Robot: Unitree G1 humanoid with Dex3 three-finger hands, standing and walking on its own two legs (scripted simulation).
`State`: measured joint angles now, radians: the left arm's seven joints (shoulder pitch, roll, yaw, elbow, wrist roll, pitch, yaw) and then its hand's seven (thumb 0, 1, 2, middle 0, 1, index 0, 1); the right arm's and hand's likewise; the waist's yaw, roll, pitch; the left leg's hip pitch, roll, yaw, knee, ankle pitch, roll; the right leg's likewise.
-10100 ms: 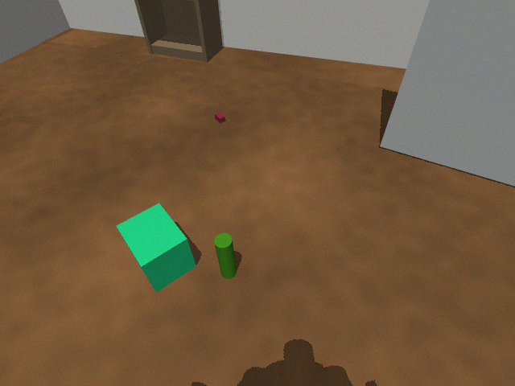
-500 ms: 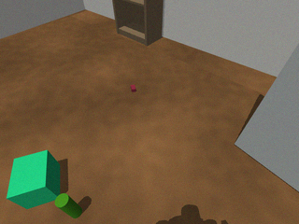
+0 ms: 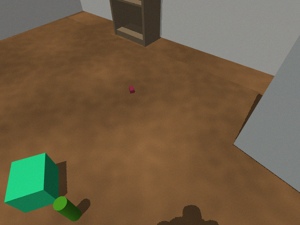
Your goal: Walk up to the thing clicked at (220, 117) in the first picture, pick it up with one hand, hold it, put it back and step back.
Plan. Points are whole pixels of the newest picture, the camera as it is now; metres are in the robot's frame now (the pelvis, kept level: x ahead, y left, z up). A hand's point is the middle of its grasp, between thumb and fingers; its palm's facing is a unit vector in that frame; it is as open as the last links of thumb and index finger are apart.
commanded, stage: stand
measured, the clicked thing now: (131, 89) +1.52 +0.20 -0.76
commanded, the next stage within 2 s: none
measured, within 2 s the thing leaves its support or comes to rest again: neither
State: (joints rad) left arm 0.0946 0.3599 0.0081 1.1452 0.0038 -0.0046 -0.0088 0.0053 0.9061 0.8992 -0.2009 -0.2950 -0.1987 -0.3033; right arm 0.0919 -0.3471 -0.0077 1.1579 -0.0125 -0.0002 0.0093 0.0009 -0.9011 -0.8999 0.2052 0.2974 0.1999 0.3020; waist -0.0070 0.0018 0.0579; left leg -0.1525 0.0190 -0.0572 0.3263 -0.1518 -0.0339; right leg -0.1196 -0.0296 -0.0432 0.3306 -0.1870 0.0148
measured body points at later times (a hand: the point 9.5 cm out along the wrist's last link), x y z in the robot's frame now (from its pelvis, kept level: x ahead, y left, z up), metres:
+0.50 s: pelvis +0.01 +0.00 +0.00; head +0.03 +0.00 +0.45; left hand +0.09 +0.30 -0.13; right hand +0.09 -0.30 -0.13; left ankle +0.02 +0.14 -0.75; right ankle +0.00 -0.13 -0.75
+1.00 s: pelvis +0.02 +0.00 +0.00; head +0.03 -0.01 +0.45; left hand +0.10 +0.30 -0.13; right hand +0.10 -0.31 -0.13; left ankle +0.02 +0.14 -0.75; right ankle +0.00 -0.13 -0.75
